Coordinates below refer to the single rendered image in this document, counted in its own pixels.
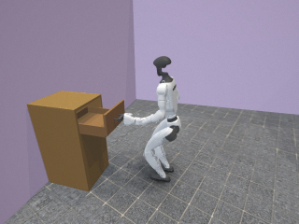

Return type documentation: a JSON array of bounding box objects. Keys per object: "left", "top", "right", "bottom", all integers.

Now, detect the drawer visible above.
[{"left": 77, "top": 100, "right": 125, "bottom": 138}]

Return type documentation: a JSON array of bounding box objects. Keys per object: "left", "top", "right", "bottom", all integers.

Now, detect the robot left upper arm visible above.
[{"left": 156, "top": 84, "right": 168, "bottom": 119}]

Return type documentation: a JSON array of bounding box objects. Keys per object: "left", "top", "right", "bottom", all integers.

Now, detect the cabinet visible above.
[{"left": 27, "top": 91, "right": 109, "bottom": 192}]

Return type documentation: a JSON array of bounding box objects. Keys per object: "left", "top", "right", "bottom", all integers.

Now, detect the right robot foot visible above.
[{"left": 161, "top": 165, "right": 174, "bottom": 173}]

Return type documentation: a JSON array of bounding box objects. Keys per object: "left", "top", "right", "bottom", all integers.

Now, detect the handle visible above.
[{"left": 114, "top": 113, "right": 124, "bottom": 121}]

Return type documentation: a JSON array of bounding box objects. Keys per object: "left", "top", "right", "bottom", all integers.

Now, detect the left robot forearm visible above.
[{"left": 133, "top": 111, "right": 164, "bottom": 126}]

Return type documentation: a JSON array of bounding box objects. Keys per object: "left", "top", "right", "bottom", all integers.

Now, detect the robot right shin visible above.
[{"left": 154, "top": 145, "right": 169, "bottom": 168}]

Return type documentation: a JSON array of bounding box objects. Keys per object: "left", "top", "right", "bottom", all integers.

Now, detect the robot right upper arm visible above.
[{"left": 171, "top": 77, "right": 180, "bottom": 101}]

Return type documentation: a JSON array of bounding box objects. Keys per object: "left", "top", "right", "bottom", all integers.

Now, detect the robot left hand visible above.
[{"left": 123, "top": 113, "right": 134, "bottom": 126}]

